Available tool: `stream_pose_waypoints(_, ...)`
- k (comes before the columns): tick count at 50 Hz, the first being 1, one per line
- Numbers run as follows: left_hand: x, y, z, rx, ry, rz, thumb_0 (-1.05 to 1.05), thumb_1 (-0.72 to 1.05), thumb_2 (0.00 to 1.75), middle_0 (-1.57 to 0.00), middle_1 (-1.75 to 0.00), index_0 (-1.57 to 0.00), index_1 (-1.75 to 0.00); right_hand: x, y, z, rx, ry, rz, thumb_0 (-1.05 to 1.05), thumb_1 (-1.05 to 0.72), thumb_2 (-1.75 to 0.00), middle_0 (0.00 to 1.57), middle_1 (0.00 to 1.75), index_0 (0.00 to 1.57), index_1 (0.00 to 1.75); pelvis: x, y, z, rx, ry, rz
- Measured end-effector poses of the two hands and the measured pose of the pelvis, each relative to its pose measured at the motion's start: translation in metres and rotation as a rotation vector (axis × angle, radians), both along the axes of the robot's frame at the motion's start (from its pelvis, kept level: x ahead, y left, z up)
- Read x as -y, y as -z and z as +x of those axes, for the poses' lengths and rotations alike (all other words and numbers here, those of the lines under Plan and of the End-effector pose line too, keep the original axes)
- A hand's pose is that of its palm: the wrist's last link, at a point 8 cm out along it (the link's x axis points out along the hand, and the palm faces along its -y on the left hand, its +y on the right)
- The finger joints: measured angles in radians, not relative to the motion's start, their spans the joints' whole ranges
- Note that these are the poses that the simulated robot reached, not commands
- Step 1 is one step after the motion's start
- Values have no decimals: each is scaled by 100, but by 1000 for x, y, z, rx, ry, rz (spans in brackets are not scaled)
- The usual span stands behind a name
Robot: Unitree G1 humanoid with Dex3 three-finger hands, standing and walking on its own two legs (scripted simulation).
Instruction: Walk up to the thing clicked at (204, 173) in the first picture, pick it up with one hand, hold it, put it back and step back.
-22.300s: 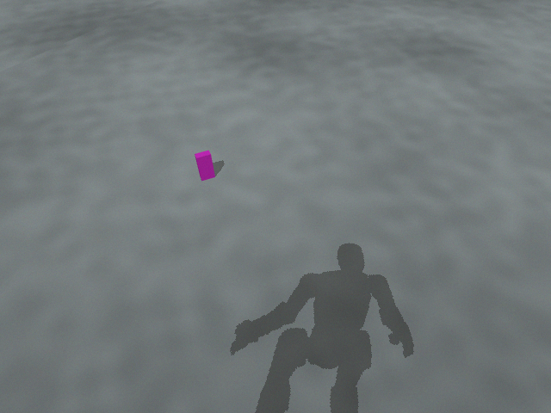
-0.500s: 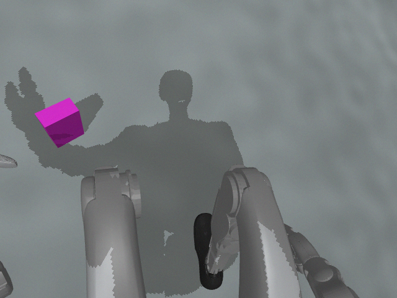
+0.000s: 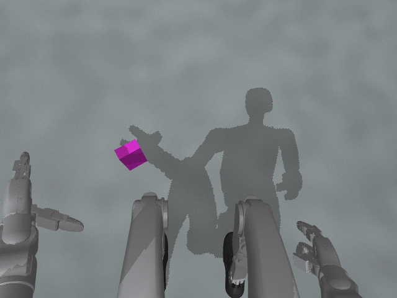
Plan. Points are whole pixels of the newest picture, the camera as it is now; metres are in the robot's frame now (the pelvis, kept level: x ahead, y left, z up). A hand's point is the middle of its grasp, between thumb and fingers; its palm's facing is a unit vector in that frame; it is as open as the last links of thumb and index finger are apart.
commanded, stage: home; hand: left
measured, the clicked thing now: (132, 156) +0.47 +0.25 -0.41
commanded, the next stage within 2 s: none
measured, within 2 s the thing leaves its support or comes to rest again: neither
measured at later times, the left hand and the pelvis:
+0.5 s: hand (33, 206) +0.25 +0.23 +0.12, palm faces +0.19 -0.92 -0.35, open 17.3 cm; pelvis +0.07 +0.01 +0.20, yaw +3 degrees
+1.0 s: hand (20, 223) +0.24 +0.20 +0.17, palm faces +0.18 -0.94 -0.29, open 17.3 cm; pelvis +0.09 +0.01 +0.23, yaw +4 degrees
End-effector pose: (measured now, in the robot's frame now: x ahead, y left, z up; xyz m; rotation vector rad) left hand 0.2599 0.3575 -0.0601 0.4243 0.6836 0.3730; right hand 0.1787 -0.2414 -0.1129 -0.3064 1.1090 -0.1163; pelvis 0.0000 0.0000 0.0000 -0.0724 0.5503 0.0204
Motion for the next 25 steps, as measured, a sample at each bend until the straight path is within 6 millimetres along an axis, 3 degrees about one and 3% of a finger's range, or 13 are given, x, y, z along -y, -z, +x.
stream_pose_waypoints(7, 23, -65, -12, -48, -56, -48, -1, -57, 4, -6, -5, -6, -5, 3, -87, 35, 154, 9, -31, 1, -90, -90, 20, 30, 21, 30, 3, -68, 20, 63, -18, 14)
stream_pose_waypoints(13, 45, -114, -19, -85, -75, -99, -1, -57, 4, -6, -5, -6, -5, 2, -153, 49, 234, 18, -55, 1, -90, -90, 20, 30, 20, 30, 1, -121, 38, 133, -33, 18)
stream_pose_waypoints(19, 67, -160, -25, -102, -70, -148, -1, -55, 5, -6, -5, -6, -5, -5, -206, 49, 277, 41, -65, 1, -90, -90, 20, 30, 20, 30, -3, -165, 55, 216, -45, 22)
stream_pose_waypoints(25, 86, -209, -29, -83, -40, -177, -1, -52, 7, -6, -6, -6, -6, -15, -244, 48, 324, 71, -57, 1, -90, -90, 20, 30, 20, 30, -9, -200, 70, 293, -51, 26)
